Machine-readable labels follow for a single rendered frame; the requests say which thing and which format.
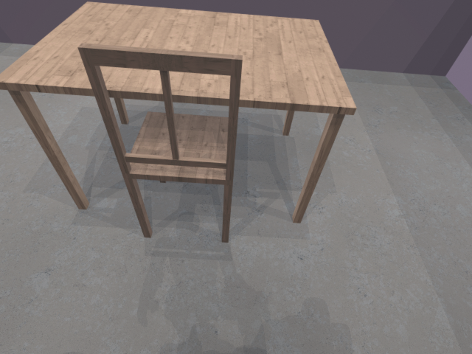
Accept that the table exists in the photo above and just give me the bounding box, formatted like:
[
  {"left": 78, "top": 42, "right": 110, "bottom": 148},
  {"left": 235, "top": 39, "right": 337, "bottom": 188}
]
[{"left": 0, "top": 1, "right": 357, "bottom": 223}]

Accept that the chair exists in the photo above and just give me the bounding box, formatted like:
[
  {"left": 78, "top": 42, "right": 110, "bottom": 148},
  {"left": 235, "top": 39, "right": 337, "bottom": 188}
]
[{"left": 78, "top": 43, "right": 243, "bottom": 243}]

